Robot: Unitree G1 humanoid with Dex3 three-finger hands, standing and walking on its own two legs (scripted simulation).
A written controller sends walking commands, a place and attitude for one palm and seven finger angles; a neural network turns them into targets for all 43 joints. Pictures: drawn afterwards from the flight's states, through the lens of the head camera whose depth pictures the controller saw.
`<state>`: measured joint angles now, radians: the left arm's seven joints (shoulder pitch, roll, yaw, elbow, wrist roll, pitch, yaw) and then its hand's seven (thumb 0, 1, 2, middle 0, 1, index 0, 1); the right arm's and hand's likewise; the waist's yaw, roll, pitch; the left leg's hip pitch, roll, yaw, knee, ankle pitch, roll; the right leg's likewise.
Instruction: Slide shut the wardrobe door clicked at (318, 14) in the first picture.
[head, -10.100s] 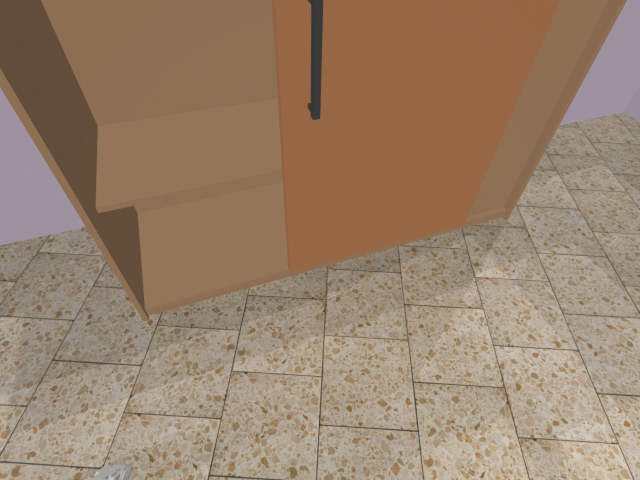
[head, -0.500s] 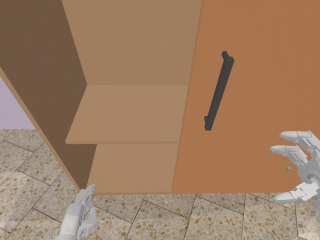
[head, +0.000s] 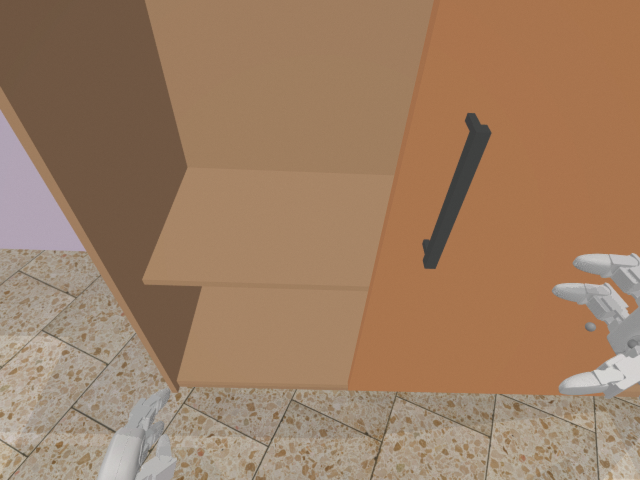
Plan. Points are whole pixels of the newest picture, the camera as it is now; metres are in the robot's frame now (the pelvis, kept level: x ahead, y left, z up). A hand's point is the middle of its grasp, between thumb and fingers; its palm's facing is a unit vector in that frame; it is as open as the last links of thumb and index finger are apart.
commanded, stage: raise the hand with hooked fingers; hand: right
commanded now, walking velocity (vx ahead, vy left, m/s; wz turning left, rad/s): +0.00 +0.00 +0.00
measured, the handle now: (448, 199) +0.50 -0.17 +0.09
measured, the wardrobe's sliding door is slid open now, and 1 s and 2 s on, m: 0.53 0.53 0.53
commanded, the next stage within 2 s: move the hooked fingers beside the handle in 0.12 s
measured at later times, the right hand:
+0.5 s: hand (581, 312) +0.29 -0.27 +0.12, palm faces +0.04 +1.00 -0.04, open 14.0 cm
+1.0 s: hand (545, 269) +0.35 -0.26 +0.11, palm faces +0.00 +1.00 -0.02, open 14.0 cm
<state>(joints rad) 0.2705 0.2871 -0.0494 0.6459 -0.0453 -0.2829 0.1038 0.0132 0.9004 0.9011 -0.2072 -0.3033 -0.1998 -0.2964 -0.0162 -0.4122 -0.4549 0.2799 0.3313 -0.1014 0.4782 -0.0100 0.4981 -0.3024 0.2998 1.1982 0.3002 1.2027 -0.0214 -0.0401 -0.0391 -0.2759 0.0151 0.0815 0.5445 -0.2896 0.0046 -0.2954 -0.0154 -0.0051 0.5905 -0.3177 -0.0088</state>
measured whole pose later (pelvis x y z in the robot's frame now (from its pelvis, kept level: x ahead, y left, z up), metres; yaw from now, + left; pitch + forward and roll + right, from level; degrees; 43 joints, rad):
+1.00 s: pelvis -0.01 +0.00 +0.00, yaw +1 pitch +5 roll +1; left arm 0.32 0.29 -0.05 0.65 -0.05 -0.22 0.10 0.01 0.90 0.90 -0.21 -0.30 -0.20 -0.30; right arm -0.37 -0.45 -0.42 0.65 0.27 -0.16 0.47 -0.01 0.50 -0.30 0.30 1.20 0.30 1.20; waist 0.02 -0.03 -0.05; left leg -0.38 0.02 0.07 0.59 -0.29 0.00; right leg -0.40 -0.01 -0.02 0.63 -0.32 -0.01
